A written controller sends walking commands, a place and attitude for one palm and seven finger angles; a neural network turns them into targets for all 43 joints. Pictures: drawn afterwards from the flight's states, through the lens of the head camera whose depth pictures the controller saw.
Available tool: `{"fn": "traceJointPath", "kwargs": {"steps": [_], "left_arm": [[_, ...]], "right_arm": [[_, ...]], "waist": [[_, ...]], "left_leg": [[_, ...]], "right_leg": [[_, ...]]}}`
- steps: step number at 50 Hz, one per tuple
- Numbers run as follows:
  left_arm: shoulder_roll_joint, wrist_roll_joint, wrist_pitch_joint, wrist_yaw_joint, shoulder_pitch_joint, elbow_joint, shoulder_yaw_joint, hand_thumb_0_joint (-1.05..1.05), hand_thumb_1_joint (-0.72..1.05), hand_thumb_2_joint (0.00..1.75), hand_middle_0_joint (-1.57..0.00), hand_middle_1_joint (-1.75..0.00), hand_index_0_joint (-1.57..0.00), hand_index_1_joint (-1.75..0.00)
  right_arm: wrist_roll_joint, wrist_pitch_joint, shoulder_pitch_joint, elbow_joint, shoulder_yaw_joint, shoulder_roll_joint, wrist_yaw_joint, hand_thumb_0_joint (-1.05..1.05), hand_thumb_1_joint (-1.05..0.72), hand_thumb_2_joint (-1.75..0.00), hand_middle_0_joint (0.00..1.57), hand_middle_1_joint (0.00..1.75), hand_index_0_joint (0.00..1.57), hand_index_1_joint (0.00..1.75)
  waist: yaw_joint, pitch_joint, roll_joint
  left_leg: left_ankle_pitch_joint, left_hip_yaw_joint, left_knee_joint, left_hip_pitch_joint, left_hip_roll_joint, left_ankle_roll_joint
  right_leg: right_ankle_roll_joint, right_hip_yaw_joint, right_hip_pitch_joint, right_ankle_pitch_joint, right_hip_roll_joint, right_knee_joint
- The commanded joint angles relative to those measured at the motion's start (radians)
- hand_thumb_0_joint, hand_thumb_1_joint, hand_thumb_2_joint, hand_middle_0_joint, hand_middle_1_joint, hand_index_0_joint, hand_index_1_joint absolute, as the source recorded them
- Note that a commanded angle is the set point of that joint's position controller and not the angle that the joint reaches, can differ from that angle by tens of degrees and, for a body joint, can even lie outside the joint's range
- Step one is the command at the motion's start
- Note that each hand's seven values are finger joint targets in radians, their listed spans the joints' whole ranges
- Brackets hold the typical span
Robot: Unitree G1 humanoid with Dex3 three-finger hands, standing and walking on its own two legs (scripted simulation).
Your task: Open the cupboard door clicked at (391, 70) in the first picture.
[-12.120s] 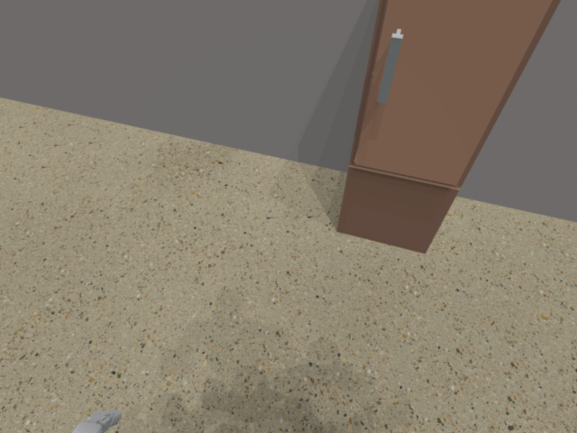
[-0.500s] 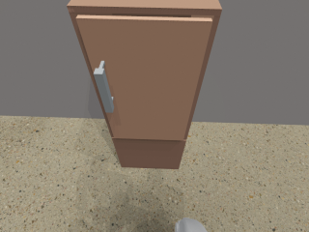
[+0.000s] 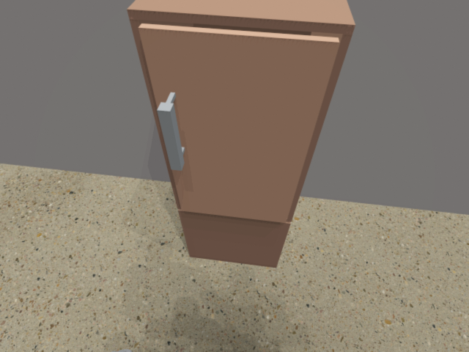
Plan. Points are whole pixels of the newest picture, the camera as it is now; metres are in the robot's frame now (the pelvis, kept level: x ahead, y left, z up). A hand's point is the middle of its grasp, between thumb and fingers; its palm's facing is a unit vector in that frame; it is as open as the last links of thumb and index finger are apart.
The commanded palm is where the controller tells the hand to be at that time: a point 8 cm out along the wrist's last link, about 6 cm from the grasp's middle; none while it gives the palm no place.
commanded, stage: come to a stop and stand still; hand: left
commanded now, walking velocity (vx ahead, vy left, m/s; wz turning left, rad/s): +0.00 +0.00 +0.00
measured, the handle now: (174, 132) +0.54 +0.18 +0.04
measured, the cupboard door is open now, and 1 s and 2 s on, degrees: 0 0 0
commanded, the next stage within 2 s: look again from close up in 0.32 s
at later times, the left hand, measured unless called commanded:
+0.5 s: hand out of the picture -0.03 +0.17 -0.17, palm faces +0.00 -0.98 -0.19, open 7.3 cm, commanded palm none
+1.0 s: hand out of the picture +0.04 +0.22 -0.16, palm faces -0.03 -0.97 -0.23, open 7.3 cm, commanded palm none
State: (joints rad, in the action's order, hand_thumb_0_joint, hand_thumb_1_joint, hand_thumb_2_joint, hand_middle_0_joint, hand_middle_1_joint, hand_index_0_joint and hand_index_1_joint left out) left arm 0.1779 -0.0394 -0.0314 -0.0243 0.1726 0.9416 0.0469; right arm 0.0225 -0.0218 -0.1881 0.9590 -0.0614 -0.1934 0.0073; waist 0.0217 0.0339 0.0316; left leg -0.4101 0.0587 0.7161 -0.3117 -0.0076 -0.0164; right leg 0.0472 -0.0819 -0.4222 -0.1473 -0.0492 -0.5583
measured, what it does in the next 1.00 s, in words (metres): steps on the spot: left foot, then right foot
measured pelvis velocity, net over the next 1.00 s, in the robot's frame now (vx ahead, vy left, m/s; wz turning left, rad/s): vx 0.00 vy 0.04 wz -0.02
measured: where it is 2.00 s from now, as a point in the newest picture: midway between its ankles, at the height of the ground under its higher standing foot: outside the picture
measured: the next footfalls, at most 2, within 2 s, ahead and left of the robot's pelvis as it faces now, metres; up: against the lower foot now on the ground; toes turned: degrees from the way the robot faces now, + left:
left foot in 0.04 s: +0.02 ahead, +0.13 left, +0.00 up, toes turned +3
right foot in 0.28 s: +0.02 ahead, -0.10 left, +0.00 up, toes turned -1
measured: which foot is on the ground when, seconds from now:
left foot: up 0.00-0.02, down 0.04-1.00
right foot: down 0.00-0.04, up 0.06-0.26, down 0.28-1.00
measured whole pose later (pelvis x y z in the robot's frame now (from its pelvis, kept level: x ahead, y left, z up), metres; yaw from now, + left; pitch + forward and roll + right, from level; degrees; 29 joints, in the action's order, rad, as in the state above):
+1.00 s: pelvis +0.00 +0.04 +0.01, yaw -1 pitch +0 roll +0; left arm 0.19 -0.02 0.01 -0.02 0.24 1.05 -0.01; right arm 0.02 0.02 -0.26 1.08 0.01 -0.18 0.01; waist -0.01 0.03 -0.01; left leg -0.29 0.08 0.48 -0.19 0.02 0.04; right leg -0.01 0.01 -0.21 -0.29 -0.03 -0.50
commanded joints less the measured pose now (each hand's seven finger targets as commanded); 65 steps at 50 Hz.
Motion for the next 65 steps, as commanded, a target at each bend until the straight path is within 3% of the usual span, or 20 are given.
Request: {"fn": "traceJointPath", "kwargs": {"steps": [1, 2, 3, 6, 11, 15, 17, 20, 21, 23, 26, 50, 51, 52, 53, 54, 55, 57, 61, 65], "left_arm": [[0.098, 0.021, -0.006, -0.009, 0.023, -0.064, 0.026, 0.00, 0.90, 0.90, -0.20, -0.30, -0.20, -0.30], [0.054, 0.029, -0.009, -0.006, 0.014, -0.081, 0.015, 0.00, 0.90, 0.90, -0.20, -0.30, -0.20, -0.30], [0.073, 0.025, -0.008, -0.004, 0.009, -0.079, 0.017, 0.00, 0.90, 0.90, -0.20, -0.30, -0.20, -0.30], [0.048, 0.011, -0.004, 0.006, 0.121, -0.010, 0.015, 0.00, 0.90, 0.90, -0.20, -0.30, -0.20, -0.30], [0.026, 0.025, 0.032, 0.000, 0.116, 0.012, -0.009, 0.00, 0.90, 0.90, -0.20, -0.30, -0.20, -0.30], [0.129, 0.024, 0.063, -0.010, 0.210, 0.078, -0.010, 0.00, 0.90, 0.90, -0.20, -0.30, -0.20, -0.30], [0.106, 0.027, 0.065, -0.011, 0.168, 0.091, -0.018, 0.00, 0.90, 0.90, -0.20, -0.30, -0.20, -0.30], [0.078, 0.028, 0.056, -0.012, 0.143, 0.090, -0.029, 0.00, 0.90, 0.90, -0.20, -0.30, -0.20, -0.30], [0.089, 0.020, 0.068, -0.047, 0.263, 0.132, -0.025, 0.00, 0.90, 0.90, -0.20, -0.30, -0.20, -0.30], [0.116, 0.018, 0.069, -0.035, 0.149, 0.051, -0.026, 0.00, 0.90, 0.90, -0.20, -0.30, -0.20, -0.30], [0.109, 0.026, 0.081, -0.025, 0.147, 0.048, -0.029, 0.00, 0.90, 0.90, -0.20, -0.30, -0.20, -0.30], [0.144, 0.024, 0.061, -0.011, 0.093, 0.075, -0.023, 0.00, 0.90, 0.90, -0.20, -0.30, -0.20, -0.30], [0.107, 0.022, 0.060, -0.052, 0.198, 0.116, -0.033, 0.00, 0.90, 0.90, -0.20, -0.30, -0.20, -0.30], [0.439, 0.187, 0.268, -0.050, -0.589, -1.416, 0.233, 0.00, 0.88, 0.89, -0.20, -0.32, -0.20, -0.32], [0.329, 0.105, 0.217, -0.050, -0.013, -1.107, 0.184, 0.00, 0.85, 0.88, -0.20, -0.33, -0.20, -0.33], [0.253, 0.140, 0.179, -0.088, 0.013, -1.003, 0.148, 0.00, 0.83, 0.87, -0.21, -0.34, -0.21, -0.34], [-0.026, 0.169, 0.099, -0.069, 0.276, -0.834, -0.016, 0.00, 0.81, 0.86, -0.21, -0.36, -0.21, -0.36], [0.071, 0.195, 0.187, -0.015, 0.113, -0.980, 0.078, 0.00, 0.76, 0.84, -0.21, -0.39, -0.21, -0.39], [-0.011, 0.253, 0.397, 0.191, 0.485, -0.689, 0.118, 0.00, 0.67, 0.80, -0.22, -0.45, -0.22, -0.45], [0.129, 0.313, 0.611, 0.456, 0.382, -0.704, 0.210, 0.00, 0.57, 0.76, -0.22, -0.51, -0.22, -0.51]], "right_arm": [[0.002, 0.014, -0.277, 0.022, -0.002, -0.062, 0.009, 0.00, -0.90, -0.90, 0.20, 0.30, 0.20, 0.30], [0.012, 0.016, -0.192, -0.025, -0.008, -0.121, 0.015, 0.00, -0.90, -0.90, 0.20, 0.30, 0.20, 0.30], [0.015, 0.017, -0.099, -0.062, 0.000, -0.124, 0.019, 0.00, -0.90, -0.90, 0.20, 0.30, 0.20, 0.30], [0.010, 0.035, 0.014, -0.065, 0.020, -0.081, 0.025, 0.00, -0.90, -0.90, 0.20, 0.30, 0.20, 0.30], [0.006, 0.039, -0.129, 0.005, 0.021, -0.092, 0.033, 0.00, -0.90, -0.90, 0.20, 0.30, 0.20, 0.30], [-0.019, 0.044, -0.140, 0.022, 0.032, -0.031, 0.023, 0.00, -0.90, -0.90, 0.20, 0.30, 0.20, 0.30], [-0.014, 0.034, -0.138, 0.052, 0.033, -0.034, 0.023, 0.00, -0.90, -0.90, 0.20, 0.30, 0.20, 0.30], [-0.012, 0.038, -0.141, 0.089, 0.040, -0.034, 0.023, 0.00, -0.90, -0.90, 0.20, 0.30, 0.20, 0.30], [-0.020, 0.036, -0.027, 0.022, 0.026, -0.098, 0.008, 0.00, -0.90, -0.90, 0.20, 0.30, 0.20, 0.30], [-0.006, 0.022, -0.115, 0.014, 0.036, -0.031, -0.002, 0.00, -0.90, -0.90, 0.20, 0.30, 0.20, 0.30], [-0.001, 0.039, -0.162, 0.029, 0.043, -0.030, -0.003, 0.00, -0.90, -0.90, 0.20, 0.30, 0.20, 0.30], [-0.006, 0.071, -0.093, 0.078, 0.041, -0.122, 0.021, 0.00, -0.90, -0.90, 0.20, 0.30, 0.20, 0.30], [-0.024, 0.062, -0.025, 0.019, 0.041, -0.123, 0.015, 0.00, -0.90, -0.90, 0.20, 0.30, 0.20, 0.30], [-0.063, 0.211, -0.074, -0.304, -0.001, -0.255, 0.042, 0.00, -0.90, -0.90, 0.20, 0.30, 0.20, 0.30], [-0.042, 0.307, 0.002, -0.266, 0.032, -0.168, 0.081, 0.00, -0.90, -0.90, 0.20, 0.30, 0.20, 0.30], [-0.046, 0.329, 0.007, -0.196, 0.030, -0.168, 0.085, 0.00, -0.90, -0.90, 0.20, 0.30, 0.20, 0.30], [-0.065, 0.325, -0.037, -0.192, 0.028, -0.110, 0.070, 0.00, -0.90, -0.90, 0.20, 0.30, 0.20, 0.30], [-0.042, 0.346, -0.011, -0.291, -0.009, -0.177, 0.051, 0.00, -0.90, -0.90, 0.20, 0.30, 0.20, 0.30], [-0.033, 0.321, 0.033, -0.399, -0.033, -0.174, 0.016, 0.00, -0.90, -0.90, 0.20, 0.30, 0.20, 0.30], [-0.039, 0.328, 0.069, -0.523, -0.045, -0.205, -0.014, 0.00, -0.90, -0.90, 0.20, 0.30, 0.20, 0.30]], "waist": [[-0.070, -0.032, -0.153], [-0.054, 0.050, -0.348], [-0.031, 0.086, -0.253], [0.038, 0.037, -0.169], [-0.017, -0.033, -0.125], [-0.025, -0.085, 0.113], [-0.039, -0.084, 0.175], [-0.035, -0.009, 0.042], [0.029, 0.037, 0.134], [-0.052, 0.048, 0.038], [-0.056, 0.027, -0.132], [-0.018, -0.017, -0.033], [0.013, -0.011, 0.022], [-0.105, -0.513, -0.096], [0.007, -0.445, -0.269], [-0.021, -0.371, -0.265], [-0.052, -0.224, -0.197], [-0.068, -0.094, -0.127], [0.017, -0.055, 0.217], [0.021, -0.171, 0.041]], "left_leg": [[-0.014, -0.169, -0.443, 0.222, -0.121, 0.065], [-0.084, -0.392, -0.570, 0.032, -0.309, 0.151], [-0.049, -0.383, -0.587, -0.127, -0.338, 0.211], [0.168, -0.187, -0.499, -0.109, -0.206, 0.167], [0.603, -0.167, -0.346, 0.176, -0.203, 0.168], [0.175, -0.051, -0.249, 0.045, -0.043, 0.031], [0.209, -0.053, -0.270, 0.119, -0.045, 0.021], [0.278, -0.071, -0.324, 0.155, -0.076, 0.032], [0.151, -0.046, -0.151, 0.062, -0.098, 0.013], [0.059, -0.045, -0.146, 0.083, -0.033, 0.021], [0.151, -0.080, -0.252, 0.078, -0.061, 0.039], [0.380, -0.104, -0.338, 0.119, -0.106, 0.070], [0.448, -0.058, -0.159, 0.091, -0.136, 0.036], [0.628, -0.105, -0.267, 0.296, -0.009, 0.025], [0.800, -0.089, -0.266, 0.407, -0.056, 0.021], [0.721, -0.085, -0.267, 0.303, -0.052, -0.022], [0.660, -0.089, -0.276, 0.248, -0.054, -0.014], [0.508, -0.105, -0.198, 0.114, -0.037, -0.007], [0.334, -0.074, -0.022, -0.204, 0.007, -0.006], [0.225, -0.037, 0.145, -0.326, 0.044, -0.006]], "right_leg": [[-0.021, 0.111, -0.142, -0.365, -0.042, 0.022], [-0.058, 0.020, -0.145, -0.349, 0.033, -0.167], [-0.043, 0.080, -0.061, -0.307, 0.012, -0.288], [-0.044, 0.096, 0.027, -0.196, 0.024, -0.401], [-0.060, 0.055, 0.090, -0.227, 0.009, 0.003], [0.036, 0.270, 0.314, 0.378, -0.204, 0.151], [0.042, 0.237, 0.249, 0.298, -0.142, 0.142], [0.007, 0.184, 0.160, 0.081, -0.084, 0.164], [-0.030, 0.228, 0.172, 0.139, -0.100, 0.209], [0.036, 0.309, 0.027, -0.411, -0.144, 0.301], [0.026, 0.208, 0.074, -0.251, -0.060, 0.185], [-0.009, 0.143, 0.233, 0.077, -0.042, 0.102], [-0.028, 0.176, 0.217, 0.280, -0.096, 0.128], [-0.002, 0.060, 0.286, 0.321, 0.018, 0.028], [0.004, 0.045, 0.203, 0.088, 0.047, -0.026], [-0.004, 0.003, 0.162, -0.030, 0.042, -0.032], [-0.026, -0.004, 0.075, -0.075, 0.042, -0.006], [-0.028, -0.017, 0.008, -0.041, 0.040, 0.015], [-0.019, -0.057, -0.120, -0.027, 0.069, -0.160], [0.000, 0.015, -0.190, -0.035, 0.047, -0.300]]}}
